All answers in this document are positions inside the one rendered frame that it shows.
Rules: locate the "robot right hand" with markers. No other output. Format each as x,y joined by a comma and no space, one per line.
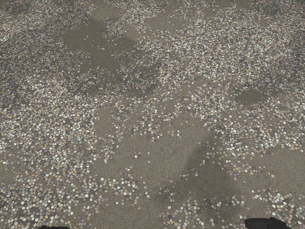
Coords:
263,223

